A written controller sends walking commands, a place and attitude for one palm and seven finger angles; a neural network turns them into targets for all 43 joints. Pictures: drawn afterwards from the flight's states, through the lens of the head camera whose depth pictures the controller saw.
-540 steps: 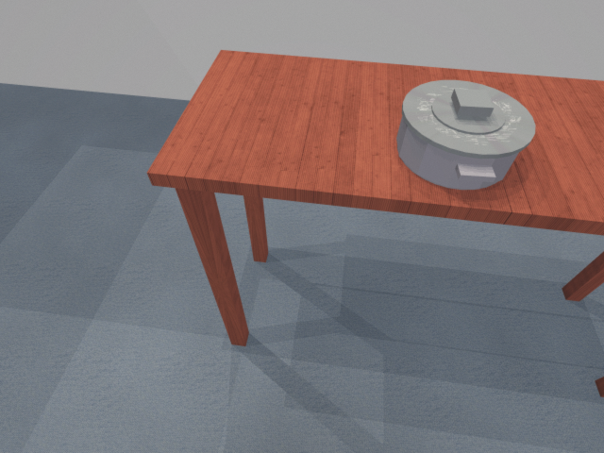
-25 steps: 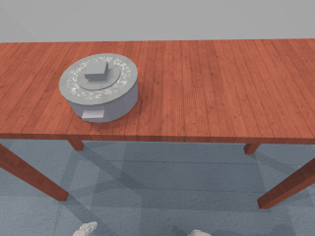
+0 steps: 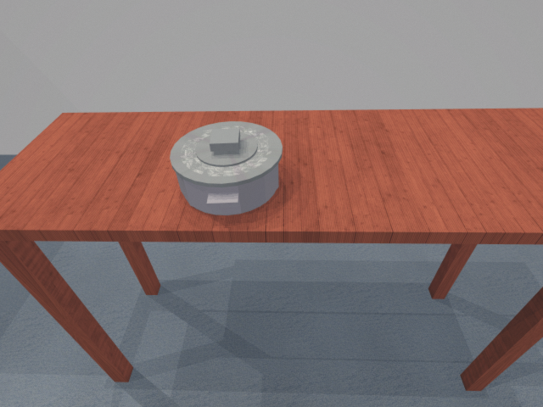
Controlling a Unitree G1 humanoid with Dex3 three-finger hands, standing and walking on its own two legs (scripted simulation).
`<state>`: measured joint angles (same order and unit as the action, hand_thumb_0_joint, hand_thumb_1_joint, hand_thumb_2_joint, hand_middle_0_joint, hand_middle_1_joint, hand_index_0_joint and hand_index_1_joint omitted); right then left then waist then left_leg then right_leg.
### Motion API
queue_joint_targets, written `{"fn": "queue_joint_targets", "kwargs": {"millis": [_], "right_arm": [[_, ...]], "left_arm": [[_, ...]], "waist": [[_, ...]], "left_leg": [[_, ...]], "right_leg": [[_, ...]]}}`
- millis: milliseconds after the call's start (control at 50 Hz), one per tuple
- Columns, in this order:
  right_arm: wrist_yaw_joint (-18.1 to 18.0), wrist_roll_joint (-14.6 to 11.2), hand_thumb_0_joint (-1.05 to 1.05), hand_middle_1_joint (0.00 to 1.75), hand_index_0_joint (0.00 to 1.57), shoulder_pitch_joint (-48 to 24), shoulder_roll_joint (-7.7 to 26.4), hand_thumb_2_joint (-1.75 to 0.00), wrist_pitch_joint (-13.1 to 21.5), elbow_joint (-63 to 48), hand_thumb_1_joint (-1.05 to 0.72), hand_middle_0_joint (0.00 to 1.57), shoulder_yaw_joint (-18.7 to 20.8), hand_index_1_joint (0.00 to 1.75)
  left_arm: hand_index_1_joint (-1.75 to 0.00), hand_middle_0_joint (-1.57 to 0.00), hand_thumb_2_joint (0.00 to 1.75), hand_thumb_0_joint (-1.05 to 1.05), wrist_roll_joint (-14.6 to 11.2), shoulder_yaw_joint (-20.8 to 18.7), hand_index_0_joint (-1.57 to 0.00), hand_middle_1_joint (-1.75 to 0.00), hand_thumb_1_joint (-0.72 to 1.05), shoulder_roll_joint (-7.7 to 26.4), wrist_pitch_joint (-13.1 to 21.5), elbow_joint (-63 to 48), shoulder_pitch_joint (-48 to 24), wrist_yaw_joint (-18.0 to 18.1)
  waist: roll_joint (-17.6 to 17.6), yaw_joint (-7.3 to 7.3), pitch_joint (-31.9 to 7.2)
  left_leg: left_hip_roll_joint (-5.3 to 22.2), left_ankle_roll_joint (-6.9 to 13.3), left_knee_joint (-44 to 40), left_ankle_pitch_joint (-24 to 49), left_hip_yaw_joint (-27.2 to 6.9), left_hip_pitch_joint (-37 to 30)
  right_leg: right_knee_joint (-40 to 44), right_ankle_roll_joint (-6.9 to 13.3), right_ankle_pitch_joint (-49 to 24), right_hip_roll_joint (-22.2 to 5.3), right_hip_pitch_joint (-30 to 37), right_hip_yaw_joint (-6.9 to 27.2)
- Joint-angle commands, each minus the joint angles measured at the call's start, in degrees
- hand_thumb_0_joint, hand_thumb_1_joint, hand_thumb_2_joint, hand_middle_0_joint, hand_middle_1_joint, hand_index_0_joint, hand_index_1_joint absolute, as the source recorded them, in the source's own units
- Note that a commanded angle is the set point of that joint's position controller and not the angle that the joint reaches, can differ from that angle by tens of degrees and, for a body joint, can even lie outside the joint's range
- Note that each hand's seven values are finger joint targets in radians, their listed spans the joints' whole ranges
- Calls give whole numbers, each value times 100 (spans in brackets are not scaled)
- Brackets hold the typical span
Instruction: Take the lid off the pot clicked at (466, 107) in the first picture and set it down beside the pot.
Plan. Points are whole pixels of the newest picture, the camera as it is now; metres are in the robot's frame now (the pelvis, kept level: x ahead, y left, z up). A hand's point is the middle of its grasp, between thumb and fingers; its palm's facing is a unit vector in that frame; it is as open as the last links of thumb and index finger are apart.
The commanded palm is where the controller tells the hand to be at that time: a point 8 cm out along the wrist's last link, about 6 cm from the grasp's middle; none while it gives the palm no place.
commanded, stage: come to a stop and stand still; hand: left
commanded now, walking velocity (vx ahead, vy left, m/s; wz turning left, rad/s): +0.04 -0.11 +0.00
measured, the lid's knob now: (225, 139) +0.53 +0.12 +0.16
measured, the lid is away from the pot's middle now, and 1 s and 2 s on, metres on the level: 0.00 0.00 0.00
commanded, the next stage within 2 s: look again from close up in 0.18 s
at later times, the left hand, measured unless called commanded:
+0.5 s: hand out of the picture +0.04 +0.18 -0.15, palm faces +0.02 -0.98 -0.22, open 7.3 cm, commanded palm none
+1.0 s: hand out of the picture +0.06 +0.18 -0.15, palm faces +0.03 -0.97 -0.23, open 7.3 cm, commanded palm none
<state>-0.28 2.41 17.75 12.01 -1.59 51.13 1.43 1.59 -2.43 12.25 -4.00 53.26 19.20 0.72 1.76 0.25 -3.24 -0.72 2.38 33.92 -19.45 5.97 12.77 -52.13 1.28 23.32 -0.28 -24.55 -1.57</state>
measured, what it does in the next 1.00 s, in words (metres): steps on the spot: right foot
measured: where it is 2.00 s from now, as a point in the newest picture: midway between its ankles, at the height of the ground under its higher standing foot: outside the picture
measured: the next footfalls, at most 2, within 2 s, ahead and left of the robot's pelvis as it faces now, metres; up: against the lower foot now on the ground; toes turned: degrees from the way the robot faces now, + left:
right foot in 0.08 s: +0.04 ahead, -0.07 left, +0.00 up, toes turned -1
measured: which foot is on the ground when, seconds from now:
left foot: down 0.00-1.00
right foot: up 0.00-0.06, down 0.08-1.00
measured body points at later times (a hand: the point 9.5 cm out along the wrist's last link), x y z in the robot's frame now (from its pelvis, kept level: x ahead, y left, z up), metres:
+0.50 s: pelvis +0.01 +0.00 +0.01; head +0.02 -0.01 +0.46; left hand +0.03 +0.23 -0.14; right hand +0.01 -0.22 -0.15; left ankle -0.02 +0.12 -0.73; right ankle +0.00 -0.07 -0.73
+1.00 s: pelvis +0.03 +0.00 +0.01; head +0.05 -0.01 +0.46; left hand +0.05 +0.23 -0.13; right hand +0.03 -0.22 -0.15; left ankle -0.02 +0.12 -0.73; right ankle +0.00 -0.07 -0.73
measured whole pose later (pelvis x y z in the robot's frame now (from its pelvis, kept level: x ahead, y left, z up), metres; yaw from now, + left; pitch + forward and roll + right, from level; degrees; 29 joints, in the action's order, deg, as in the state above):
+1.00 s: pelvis +0.03 +0.00 +0.01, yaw +0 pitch +0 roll +1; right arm -2.3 0.5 16.0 9.0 1.0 61.9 -0.5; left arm -0.1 0.1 9.3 0.2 59.3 14.8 2.1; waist 0.8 -0.1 2.0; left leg -0.2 -0.2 23.3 -16.5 0.7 6.9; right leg -25.2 4.0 15.3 2.9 -10.2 -2.2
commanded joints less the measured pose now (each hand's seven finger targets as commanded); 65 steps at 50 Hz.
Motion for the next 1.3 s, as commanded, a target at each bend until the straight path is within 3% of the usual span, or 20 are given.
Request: {"fn": "queue_joint_targets", "kwargs": {"millis": [0,20,40,80,100,120,140,180,240,280,300,320,360,500,720,1200,1220,1240,1260,1280], "right_arm": [[-134,10,0,30,20,6,1081,-90,173,-450,-90,20,248,30],[-147,-24,0,30,20,11,1059,-90,175,-419,-90,20,240,30],[-145,-69,0,30,20,20,932,-90,181,-412,-90,20,208,30],[-153,-168,0,30,20,84,437,-90,202,-427,-90,20,81,30],[-147,-162,0,30,20,95,378,-90,178,-336,-90,20,44,30],[-124,-159,0,30,20,7,427,-90,169,-267,-90,20,48,30],[-107,-170,0,30,20,-93,437,-90,179,-226,-90,20,69,30],[-93,-198,0,30,20,47,234,-90,188,-33,-90,20,32,30],[-116,-189,0,30,20,291,49,-90,275,289,-90,20,-48,30],[-165,-186,0,30,20,225,238,-90,383,326,-90,20,-26,30],[-200,-176,0,30,20,97,377,-90,377,316,-90,20,-19,30],[-217,-162,0,30,20,84,370,-90,347,313,-90,20,-34,30],[-208,-173,0,30,20,33,182,-90,333,454,-90,20,-90,30],[-215,-176,0,30,20,251,160,-90,342,688,-90,20,-116,30],[-232,-179,0,30,20,232,189,-90,351,839,-90,20,-128,30],[-245,-197,0,30,20,190,143,-90,337,970,-90,20,-131,30],[-195,-253,0,30,20,-447,369,-90,368,704,-90,20,-41,30],[-217,-595,0,30,20,-509,1063,-90,1348,-1154,-90,20,-97,30],[-423,-456,0,30,20,-674,719,-90,1716,-939,-90,20,-180,30],[-390,-530,0,30,20,-918,824,-90,1702,-537,-90,20,-123,30]], "left_arm": [[-30,-20,90,0,34,-64,-20,-30,90,322,248,-457,107,-64],[-30,-20,90,0,32,-61,-20,-30,90,320,294,-445,235,-64],[-30,-20,90,0,36,-68,-20,-30,90,384,337,-434,318,-56],[-30,-20,90,0,38,-65,-20,-30,90,645,416,-417,363,-17],[-30,-20,90,0,10,-63,-20,-30,90,695,474,-362,280,12],[-30,-20,90,0,0,-79,-20,-30,90,653,531,-355,230,55],[-30,-20,90,0,3,-65,-20,-30,90,575,551,-326,169,87],[-30,-20,90,0,-26,-67,-20,-30,90,596,565,-246,70,113],[-30,-20,90,0,-71,-14,-20,-30,90,552,541,-74,-48,91],[-30,-20,90,0,-111,56,-20,-30,90,308,541,15,96,57],[-30,-20,90,0,-114,62,-20,-30,90,206,536,62,131,46],[-30,-20,90,0,-94,53,-20,-30,90,200,542,84,121,51],[-30,-20,90,0,-93,76,-20,-30,90,316,512,247,14,63],[-30,-20,90,0,-137,122,-20,-30,90,296,527,328,-89,97],[-30,-20,90,0,-145,121,-20,-30,90,340,537,329,-190,143],[-30,-20,90,0,-152,149,-20,-30,90,311,549,485,6,155],[-30,-20,90,0,-53,48,-20,-30,90,455,718,855,621,414],[-35,-24,90,0,-722,-17,-24,-35,90,1403,1686,-5964,-3396,483],[-40,-29,90,0,-267,-263,-29,-40,90,1316,1271,-5163,-1061,723],[-44,-33,90,0,-518,-102,-33,-44,90,1040,839,-4795,-673,924]], "waist": [[94,2,1073],[45,28,848],[-111,38,665],[-1146,-73,330],[-1377,-129,124],[-1466,-60,225],[-1086,-71,381],[-405,-163,198],[-406,-205,268],[201,-46,195],[252,9,325],[-96,19,418],[213,1,714],[-236,-21,545],[-177,-8,439],[-221,9,458],[-629,254,466],[430,-2,-1992],[1806,130,-2039],[1568,116,-1428]], "left_leg": [[1588,636,-1833,-1251,-1933,819],[1477,549,-1558,-1002,-1834,690],[1219,400,-1202,-861,-1547,716],[249,33,66,-568,-461,815],[14,-107,565,-807,-305,734],[52,-124,1057,-997,-509,987],[94,-136,1277,-1003,-627,1173],[109,-158,761,-783,-582,738],[37,-154,-1155,300,-484,-316],[619,48,-1426,1236,-1225,-507],[823,131,-1328,1412,-1332,-254],[774,96,-1184,1269,-1192,-22],[591,-54,-1204,951,-1035,200],[602,-83,-1312,1190,-1042,17],[618,-120,-1315,1660,-1000,-220],[602,-109,-1290,1495,-942,-340],[510,-264,76,1006,-479,176],[11,-102,-1023,1990,-828,-956],[98,-59,-1165,2890,-790,-1490],[189,-254,-1013,2465,-751,-1259]], "right_leg": [[1479,101,-12,88,295,-9],[2069,144,-293,94,571,100],[2589,241,-409,-47,852,492],[3464,745,-438,-1020,1128,1980],[3804,1067,76,-1368,1081,2516],[3969,1263,-23,-1389,1157,2624],[3958,1370,-460,-1419,1206,2512],[3611,1381,-1258,-1285,1269,2030],[3003,752,-1451,-787,1030,1205],[2649,345,-1413,-305,1009,737],[2732,261,-1420,-228,1079,642],[2871,250,-1457,-262,1245,740],[3018,319,-1421,-471,1258,901],[3063,317,-1918,-517,1595,767],[2965,314,-2657,-597,1757,760],[3133,273,-2673,-628,1798,830],[3025,-347,-6053,-1033,1985,1160],[2560,76,-5087,-645,2845,940],[2469,249,-3880,-247,2501,733],[2770,158,-2838,-236,1991,214]]}}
